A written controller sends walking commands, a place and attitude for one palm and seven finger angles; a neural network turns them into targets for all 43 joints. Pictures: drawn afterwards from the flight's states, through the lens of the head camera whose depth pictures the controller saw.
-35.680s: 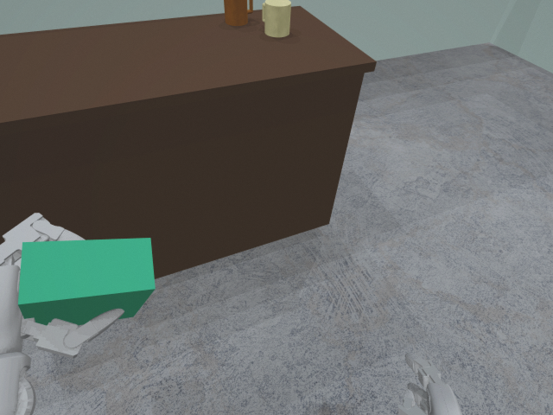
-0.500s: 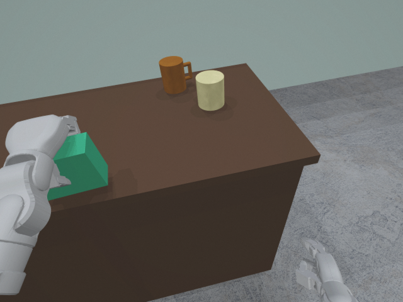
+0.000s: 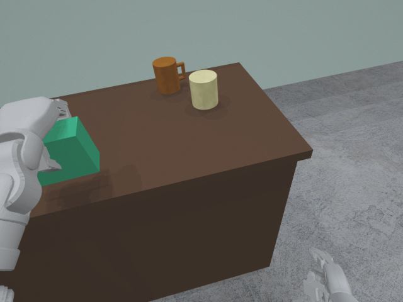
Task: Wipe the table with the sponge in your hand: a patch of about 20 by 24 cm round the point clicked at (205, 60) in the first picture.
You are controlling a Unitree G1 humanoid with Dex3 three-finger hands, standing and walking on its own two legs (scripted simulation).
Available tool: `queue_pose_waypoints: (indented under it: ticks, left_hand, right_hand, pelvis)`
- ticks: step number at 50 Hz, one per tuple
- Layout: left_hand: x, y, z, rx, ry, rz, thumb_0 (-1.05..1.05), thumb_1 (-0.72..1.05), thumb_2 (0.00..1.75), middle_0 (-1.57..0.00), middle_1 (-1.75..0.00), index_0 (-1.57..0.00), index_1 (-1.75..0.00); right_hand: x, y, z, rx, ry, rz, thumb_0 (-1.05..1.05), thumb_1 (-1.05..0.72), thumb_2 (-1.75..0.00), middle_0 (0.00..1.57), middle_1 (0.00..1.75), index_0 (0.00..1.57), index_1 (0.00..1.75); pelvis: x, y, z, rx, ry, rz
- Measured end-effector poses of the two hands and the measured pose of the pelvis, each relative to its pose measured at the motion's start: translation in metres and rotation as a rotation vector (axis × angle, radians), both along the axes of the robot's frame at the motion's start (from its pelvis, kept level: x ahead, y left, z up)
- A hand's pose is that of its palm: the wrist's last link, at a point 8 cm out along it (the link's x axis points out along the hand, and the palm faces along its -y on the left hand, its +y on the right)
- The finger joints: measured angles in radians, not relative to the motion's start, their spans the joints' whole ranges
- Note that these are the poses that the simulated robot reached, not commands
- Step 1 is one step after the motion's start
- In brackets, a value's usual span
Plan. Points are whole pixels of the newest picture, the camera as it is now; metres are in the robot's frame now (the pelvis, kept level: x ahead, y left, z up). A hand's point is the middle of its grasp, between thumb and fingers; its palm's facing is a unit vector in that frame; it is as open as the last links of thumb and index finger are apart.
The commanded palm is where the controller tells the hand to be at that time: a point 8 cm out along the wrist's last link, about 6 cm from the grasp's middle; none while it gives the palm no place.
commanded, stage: lift the sponge slowly off the table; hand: left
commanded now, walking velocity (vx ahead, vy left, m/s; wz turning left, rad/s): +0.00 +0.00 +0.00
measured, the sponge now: (57, 159) +0.30 +0.33 +0.16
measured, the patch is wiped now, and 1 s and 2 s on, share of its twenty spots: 0.90 0.90 0.90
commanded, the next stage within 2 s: bring the sponge back beside the body in 0.52 s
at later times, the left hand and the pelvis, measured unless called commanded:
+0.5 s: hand (42, 126) +0.31 +0.33 +0.24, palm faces +0.05 +0.02 -1.00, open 9.8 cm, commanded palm +0.28 +0.32 +0.31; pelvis +0.00 +0.00 +0.00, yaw +0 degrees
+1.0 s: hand (43, 146) +0.28 +0.31 +0.22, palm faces +0.09 -0.02 -1.00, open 9.8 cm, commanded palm +0.23 +0.32 +0.31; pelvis +0.00 +0.01 +0.00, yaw +0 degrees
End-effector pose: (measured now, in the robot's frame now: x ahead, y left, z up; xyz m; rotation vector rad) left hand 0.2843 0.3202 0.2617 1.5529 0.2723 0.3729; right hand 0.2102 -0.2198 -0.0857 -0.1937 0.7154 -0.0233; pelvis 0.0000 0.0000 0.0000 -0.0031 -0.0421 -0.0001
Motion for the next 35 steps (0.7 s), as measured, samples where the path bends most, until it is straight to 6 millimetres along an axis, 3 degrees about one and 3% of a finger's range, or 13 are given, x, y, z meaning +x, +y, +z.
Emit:
queue_pose_waypoints:
  ticks: [9, 19, 29, 35]
  left_hand:
    - [0.004, -0.017, 0.007, 0.011, -0.014, -0.07, 0.01, -0.51, 1.07, -0.78, -1.4, -0.79, -1.36]
    - [0.005, -0.001, 0.033, 0.007, -0.063, 0.03, 0.0, -0.51, 1.07, -0.78, -1.4, -0.78, -1.36]
    - [0.012, -0.013, 0.019, 0.01, 0.042, -0.027, 0.0, -0.51, 1.07, -0.78, -1.4, -0.78, -1.36]
    - [0.016, -0.018, 0.022, 0.013, -0.012, -0.093, 0.0, -0.51, 1.07, -0.78, -1.4, -0.79, -1.36]
  right_hand:
    - [0.009, 0.007, 0.004, 0.009, -0.029, 0.014, 0.01, -0.91, -0.9, 0.2, 0.3, 0.2, 0.3]
    - [0.018, 0.013, 0.009, 0.027, -0.049, 0.031, 0.01, -0.9, -0.9, 0.2, 0.3, 0.2, 0.3]
    - [0.017, 0.016, 0.009, 0.014, -0.05, 0.034, 0.01, -0.91, -0.9, 0.2, 0.3, 0.2, 0.3]
    - [0.01, 0.015, 0.008, 0.011, -0.037, 0.026, 0.01, -0.9, -0.9, 0.2, 0.3, 0.2, 0.3]
  pelvis:
    - [-0.001, 0.001, 0.0, 0.002, -0.003, 0.002]
    - [0.0, 0.001, 0.0, 0.002, 0.007, -0.003]
    - [-0.002, 0.003, 0.0, 0.003, 0.009, 0.008]
    - [0.0, 0.003, 0.0, 0.003, 0.009, -0.006]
